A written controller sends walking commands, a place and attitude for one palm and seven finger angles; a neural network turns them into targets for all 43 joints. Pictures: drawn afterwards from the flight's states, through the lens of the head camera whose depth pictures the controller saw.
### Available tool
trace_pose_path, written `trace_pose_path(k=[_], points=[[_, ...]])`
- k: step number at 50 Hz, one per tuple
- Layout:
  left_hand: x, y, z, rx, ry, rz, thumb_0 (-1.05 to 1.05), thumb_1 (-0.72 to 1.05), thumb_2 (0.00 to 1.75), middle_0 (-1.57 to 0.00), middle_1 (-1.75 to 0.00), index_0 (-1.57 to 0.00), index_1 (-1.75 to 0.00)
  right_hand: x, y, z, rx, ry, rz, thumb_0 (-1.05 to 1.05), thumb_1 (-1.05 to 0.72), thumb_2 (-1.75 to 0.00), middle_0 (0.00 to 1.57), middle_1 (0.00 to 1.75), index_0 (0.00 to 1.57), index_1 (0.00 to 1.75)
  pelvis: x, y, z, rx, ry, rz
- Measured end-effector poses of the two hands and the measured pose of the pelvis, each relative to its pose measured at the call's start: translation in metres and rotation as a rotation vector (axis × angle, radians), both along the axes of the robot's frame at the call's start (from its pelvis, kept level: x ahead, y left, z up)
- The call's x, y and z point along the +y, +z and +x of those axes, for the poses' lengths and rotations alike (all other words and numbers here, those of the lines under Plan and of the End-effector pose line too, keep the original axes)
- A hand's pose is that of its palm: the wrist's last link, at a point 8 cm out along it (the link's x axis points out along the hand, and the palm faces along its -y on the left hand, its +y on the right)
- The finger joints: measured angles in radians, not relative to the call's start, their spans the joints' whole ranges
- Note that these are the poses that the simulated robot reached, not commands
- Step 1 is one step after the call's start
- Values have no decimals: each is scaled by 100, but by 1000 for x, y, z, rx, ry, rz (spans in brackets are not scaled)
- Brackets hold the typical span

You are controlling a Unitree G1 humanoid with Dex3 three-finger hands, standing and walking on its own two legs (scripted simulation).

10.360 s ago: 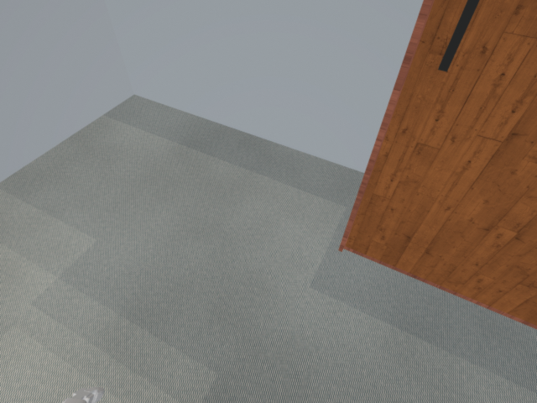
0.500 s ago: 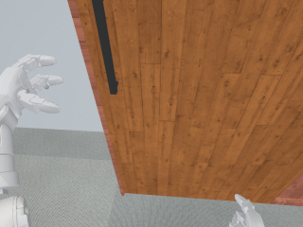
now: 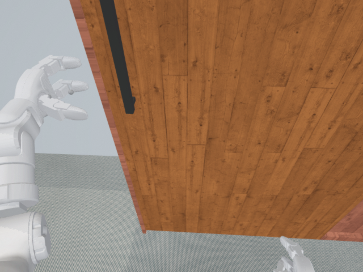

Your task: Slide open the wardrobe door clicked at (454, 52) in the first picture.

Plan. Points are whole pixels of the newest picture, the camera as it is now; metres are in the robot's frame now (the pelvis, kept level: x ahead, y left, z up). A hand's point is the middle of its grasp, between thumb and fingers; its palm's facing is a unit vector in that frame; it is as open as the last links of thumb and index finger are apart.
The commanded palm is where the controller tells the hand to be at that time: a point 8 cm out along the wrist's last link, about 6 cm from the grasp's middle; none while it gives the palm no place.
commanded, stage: move the hooked fingers beside the handle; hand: left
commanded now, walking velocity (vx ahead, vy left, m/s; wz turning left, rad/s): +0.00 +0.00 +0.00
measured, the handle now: (122, 58) +0.49 +0.17 +0.26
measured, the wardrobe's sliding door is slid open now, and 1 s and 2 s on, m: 0.00 0.00 0.00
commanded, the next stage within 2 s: feel for the door with the fingertips in 1.24 s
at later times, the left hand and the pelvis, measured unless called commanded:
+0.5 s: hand (91, 80) +0.43 +0.23 +0.24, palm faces +0.08 -1.00 -0.01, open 13.9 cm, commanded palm +0.39 +0.28 +0.24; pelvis +0.01 +0.00 +0.00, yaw -2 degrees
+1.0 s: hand (83, 82) +0.42 +0.24 +0.24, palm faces +0.08 -1.00 -0.01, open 13.9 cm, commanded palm +0.39 +0.29 +0.24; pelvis +0.00 +0.00 +0.00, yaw -1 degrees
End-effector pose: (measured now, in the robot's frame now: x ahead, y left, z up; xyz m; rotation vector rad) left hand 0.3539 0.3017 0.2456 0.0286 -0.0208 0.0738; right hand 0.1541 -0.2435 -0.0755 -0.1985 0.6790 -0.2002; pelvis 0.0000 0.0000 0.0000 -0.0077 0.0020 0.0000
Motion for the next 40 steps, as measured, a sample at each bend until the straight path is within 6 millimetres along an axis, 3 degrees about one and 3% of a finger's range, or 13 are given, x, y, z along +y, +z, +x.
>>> trace_pose_path(k=[13,23,40], points=[[-13,-4,31,19,-3,-1,-1,-50,30,-30,-120,-30,-120,-18,-13,-32,112,-78,-13,1,-90,-89,20,30,20,30,-1,0,8,21,-10,1],[-24,-2,49,10,2,-13,-1,-50,30,-30,-120,-30,-120,-24,-17,-45,145,-116,-5,1,-90,-89,20,30,20,30,-4,1,12,35,-24,5],[-1,-5,33,23,34,-8,-1,-50,30,-30,-120,-30,-120,-28,-14,-39,138,-112,-17,1,-91,-89,20,30,20,30,-5,-1,9,32,-14,-2]])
